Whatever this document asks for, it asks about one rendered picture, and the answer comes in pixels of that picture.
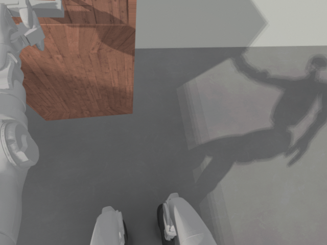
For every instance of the left robot hand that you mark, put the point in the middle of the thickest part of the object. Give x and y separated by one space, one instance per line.
28 32

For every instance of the drawer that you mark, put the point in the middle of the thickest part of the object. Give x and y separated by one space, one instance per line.
88 12

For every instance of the left robot forearm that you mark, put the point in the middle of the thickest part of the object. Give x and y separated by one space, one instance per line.
12 92

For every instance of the robot thigh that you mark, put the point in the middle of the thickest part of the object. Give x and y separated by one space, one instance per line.
190 228
108 228

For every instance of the handle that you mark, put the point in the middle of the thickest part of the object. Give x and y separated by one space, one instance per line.
47 8

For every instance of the left robot thigh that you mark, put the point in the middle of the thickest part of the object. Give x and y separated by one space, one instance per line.
108 228

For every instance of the right robot thigh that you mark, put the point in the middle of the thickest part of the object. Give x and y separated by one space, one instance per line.
190 228

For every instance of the cabinet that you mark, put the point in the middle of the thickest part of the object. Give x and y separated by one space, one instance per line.
85 70

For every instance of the robot left upper arm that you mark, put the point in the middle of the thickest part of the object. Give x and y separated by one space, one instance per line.
18 152

